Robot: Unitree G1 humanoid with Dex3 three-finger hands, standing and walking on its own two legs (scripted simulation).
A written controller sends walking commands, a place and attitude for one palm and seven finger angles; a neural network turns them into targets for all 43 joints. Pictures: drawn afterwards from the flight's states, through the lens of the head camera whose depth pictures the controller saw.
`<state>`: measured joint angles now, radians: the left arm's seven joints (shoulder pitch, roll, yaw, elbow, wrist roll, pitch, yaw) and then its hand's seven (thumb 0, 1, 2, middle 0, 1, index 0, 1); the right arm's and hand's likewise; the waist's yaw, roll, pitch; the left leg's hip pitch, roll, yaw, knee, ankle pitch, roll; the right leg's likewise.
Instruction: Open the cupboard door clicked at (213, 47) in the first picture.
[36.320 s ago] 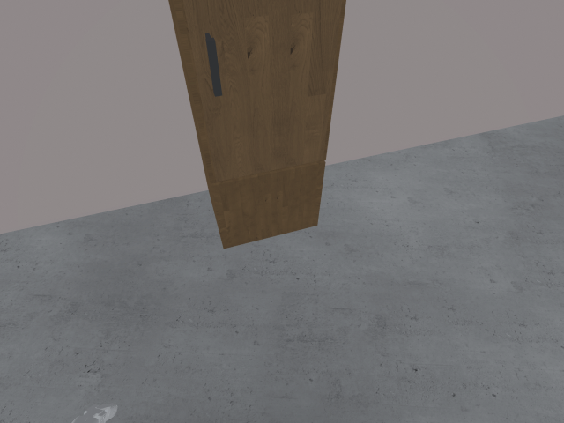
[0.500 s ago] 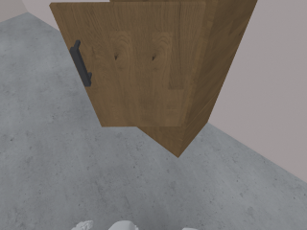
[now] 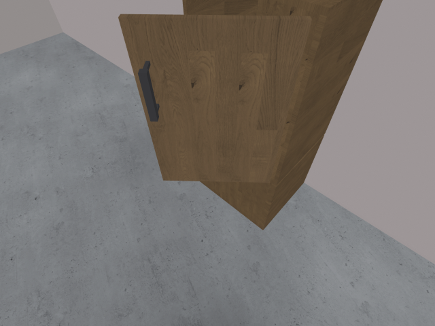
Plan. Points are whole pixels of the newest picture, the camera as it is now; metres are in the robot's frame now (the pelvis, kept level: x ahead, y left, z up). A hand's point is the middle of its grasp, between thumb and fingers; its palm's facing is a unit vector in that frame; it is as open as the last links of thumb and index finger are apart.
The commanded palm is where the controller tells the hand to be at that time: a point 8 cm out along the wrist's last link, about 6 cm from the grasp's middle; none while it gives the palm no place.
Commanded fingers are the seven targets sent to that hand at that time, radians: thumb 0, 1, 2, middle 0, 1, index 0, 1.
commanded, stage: come to a stop and stand still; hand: left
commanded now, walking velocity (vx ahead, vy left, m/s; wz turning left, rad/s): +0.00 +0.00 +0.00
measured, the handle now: (150, 92) +0.62 +0.22 +0.07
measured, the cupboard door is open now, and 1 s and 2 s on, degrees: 41 41 41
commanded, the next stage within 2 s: look again from close up in 0.26 s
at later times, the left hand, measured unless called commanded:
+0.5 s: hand out of the picture +0.00 +0.17 -0.18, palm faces -0.01 -0.98 -0.20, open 7.3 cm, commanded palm none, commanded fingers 0.00 0.90 0.90 -0.20 -0.30 -0.20 -0.30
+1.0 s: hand out of the picture -0.04 +0.19 -0.18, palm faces +0.02 -0.98 -0.19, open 7.3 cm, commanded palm none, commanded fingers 0.00 0.90 0.90 -0.20 -0.30 -0.20 -0.30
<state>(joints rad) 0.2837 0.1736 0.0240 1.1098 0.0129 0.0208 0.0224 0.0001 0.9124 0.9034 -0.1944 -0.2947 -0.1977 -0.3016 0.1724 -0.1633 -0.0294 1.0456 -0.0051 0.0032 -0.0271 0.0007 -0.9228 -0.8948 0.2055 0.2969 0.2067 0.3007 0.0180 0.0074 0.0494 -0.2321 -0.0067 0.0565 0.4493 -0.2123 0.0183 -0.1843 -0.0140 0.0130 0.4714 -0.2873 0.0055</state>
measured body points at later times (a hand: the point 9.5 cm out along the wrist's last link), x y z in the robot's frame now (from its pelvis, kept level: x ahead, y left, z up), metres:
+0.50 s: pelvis -0.01 +0.00 +0.00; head +0.01 +0.00 +0.45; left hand +0.00 +0.22 -0.16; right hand -0.03 -0.22 -0.16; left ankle +0.02 +0.11 -0.74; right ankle -0.02 -0.12 -0.74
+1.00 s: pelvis -0.03 +0.01 +0.00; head -0.03 +0.02 +0.45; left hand -0.04 +0.24 -0.16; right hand +0.00 -0.22 -0.15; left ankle +0.02 +0.11 -0.74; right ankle -0.02 -0.12 -0.74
